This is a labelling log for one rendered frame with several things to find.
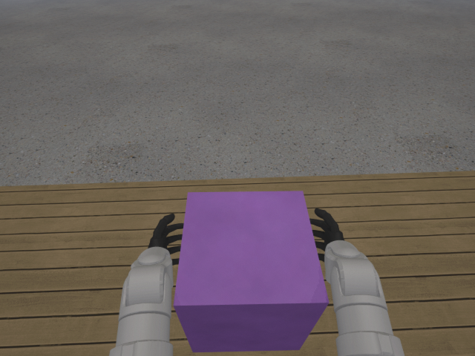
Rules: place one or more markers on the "right robot hand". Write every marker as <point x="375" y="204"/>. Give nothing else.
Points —
<point x="330" y="226"/>

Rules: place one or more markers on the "robot right forearm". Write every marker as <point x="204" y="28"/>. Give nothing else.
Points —
<point x="364" y="327"/>

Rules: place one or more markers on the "robot left forearm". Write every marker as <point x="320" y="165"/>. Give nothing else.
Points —
<point x="145" y="308"/>

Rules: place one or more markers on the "carton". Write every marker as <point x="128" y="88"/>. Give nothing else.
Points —
<point x="249" y="277"/>

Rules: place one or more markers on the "left robot hand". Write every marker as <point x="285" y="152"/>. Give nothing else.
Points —
<point x="159" y="238"/>

